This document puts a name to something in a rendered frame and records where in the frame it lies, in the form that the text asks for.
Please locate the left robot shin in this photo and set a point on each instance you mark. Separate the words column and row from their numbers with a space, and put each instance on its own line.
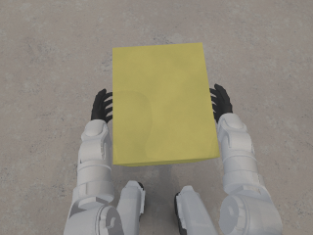
column 132, row 183

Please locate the robot right forearm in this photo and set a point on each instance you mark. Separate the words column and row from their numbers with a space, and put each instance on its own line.
column 241, row 174

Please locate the right robot thigh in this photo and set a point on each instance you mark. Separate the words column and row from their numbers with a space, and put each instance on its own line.
column 192, row 209

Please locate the robot left hand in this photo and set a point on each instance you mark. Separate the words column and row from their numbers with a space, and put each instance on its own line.
column 99, row 110

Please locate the robot left forearm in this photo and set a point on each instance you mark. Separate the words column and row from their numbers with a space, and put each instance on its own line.
column 94, row 186

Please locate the carton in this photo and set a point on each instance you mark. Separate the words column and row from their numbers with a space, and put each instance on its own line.
column 161, row 106

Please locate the robot right hand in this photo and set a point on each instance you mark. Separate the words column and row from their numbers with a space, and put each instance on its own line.
column 222, row 102

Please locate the right robot upper arm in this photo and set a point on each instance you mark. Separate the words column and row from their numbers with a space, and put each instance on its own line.
column 245, row 215

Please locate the left robot upper arm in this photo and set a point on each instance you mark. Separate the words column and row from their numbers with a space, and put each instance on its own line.
column 101, row 220

